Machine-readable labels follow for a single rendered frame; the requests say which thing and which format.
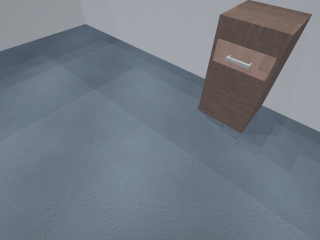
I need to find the handle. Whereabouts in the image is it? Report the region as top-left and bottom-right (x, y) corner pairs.
(225, 55), (252, 69)

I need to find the drawer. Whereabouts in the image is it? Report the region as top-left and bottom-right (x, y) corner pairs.
(213, 38), (277, 81)

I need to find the cabinet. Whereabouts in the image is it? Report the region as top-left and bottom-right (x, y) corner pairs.
(198, 0), (312, 134)

